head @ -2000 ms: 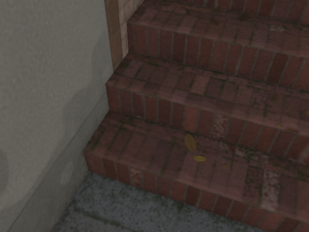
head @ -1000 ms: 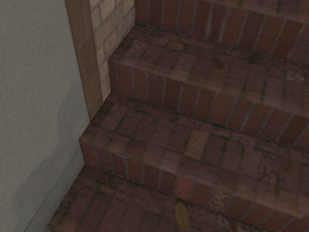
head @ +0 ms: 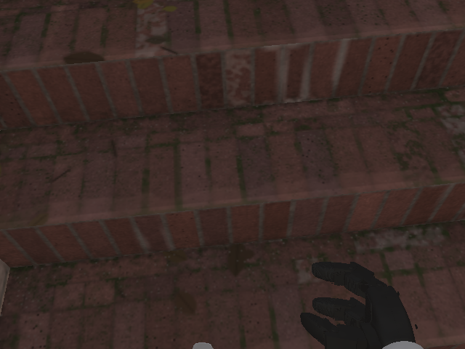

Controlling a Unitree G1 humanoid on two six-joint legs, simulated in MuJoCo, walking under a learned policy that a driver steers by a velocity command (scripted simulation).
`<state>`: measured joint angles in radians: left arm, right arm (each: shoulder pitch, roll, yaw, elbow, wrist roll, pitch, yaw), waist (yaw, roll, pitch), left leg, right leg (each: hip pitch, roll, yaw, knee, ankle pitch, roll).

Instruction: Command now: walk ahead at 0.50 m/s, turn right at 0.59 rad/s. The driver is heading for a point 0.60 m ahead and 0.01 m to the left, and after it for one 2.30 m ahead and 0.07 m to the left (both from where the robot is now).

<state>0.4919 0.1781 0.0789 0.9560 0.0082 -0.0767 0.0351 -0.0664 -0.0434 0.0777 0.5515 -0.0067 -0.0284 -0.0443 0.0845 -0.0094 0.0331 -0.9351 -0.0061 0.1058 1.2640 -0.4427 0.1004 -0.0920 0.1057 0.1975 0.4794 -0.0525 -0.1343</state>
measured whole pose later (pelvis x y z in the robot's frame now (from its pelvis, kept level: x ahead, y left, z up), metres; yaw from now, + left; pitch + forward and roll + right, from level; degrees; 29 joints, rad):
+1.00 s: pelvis +0.61 -0.06 +0.35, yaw +1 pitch +4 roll +2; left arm 0.49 0.18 0.04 0.92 -0.01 -0.11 0.03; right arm -0.03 -0.07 0.03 0.59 -0.03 0.01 -0.02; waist 0.05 0.00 -0.01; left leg -0.83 -0.08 0.17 1.26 -0.53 0.17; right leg -0.07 -0.14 -0.20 0.46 -0.02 -0.06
